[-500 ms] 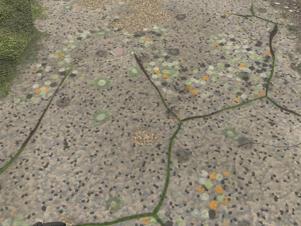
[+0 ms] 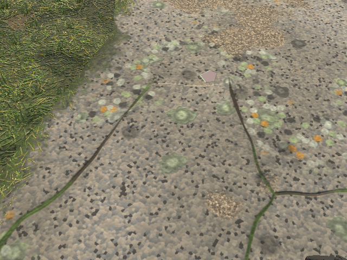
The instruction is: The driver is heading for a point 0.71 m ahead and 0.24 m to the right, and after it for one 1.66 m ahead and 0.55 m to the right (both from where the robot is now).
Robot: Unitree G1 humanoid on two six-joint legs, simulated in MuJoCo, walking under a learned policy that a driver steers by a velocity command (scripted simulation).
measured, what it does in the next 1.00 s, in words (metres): walks ahead, turning right: right foot, then left foot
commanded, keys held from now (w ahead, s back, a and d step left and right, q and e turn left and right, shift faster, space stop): w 0.10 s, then w+e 0.80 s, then e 0.10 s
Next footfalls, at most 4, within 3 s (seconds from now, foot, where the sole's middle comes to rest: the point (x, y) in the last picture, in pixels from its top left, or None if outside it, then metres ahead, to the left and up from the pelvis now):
0.44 right None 0.41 -0.16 -0.77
0.92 left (194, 189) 0.73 -0.04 -0.77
1.36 right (260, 204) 0.68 -0.31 -0.77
1.66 left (204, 174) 0.81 -0.08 -0.77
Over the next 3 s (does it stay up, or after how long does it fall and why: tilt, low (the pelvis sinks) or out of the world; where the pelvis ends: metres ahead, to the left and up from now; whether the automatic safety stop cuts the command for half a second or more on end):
stays up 0.73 -0.16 0.01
